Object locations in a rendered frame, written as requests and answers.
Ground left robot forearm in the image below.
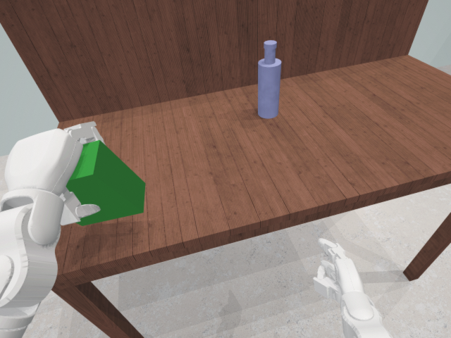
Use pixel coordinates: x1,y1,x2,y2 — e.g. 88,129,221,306
0,188,64,338

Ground left robot hand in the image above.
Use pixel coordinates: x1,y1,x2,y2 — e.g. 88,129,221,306
4,121,105,225

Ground sponge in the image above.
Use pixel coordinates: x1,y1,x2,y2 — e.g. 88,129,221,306
66,140,145,226

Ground right robot hand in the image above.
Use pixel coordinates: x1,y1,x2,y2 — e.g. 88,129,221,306
313,238,366,303

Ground right robot forearm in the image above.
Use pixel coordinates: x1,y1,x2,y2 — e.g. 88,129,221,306
340,292,393,338

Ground table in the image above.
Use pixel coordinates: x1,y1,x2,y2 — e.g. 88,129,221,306
0,0,451,338

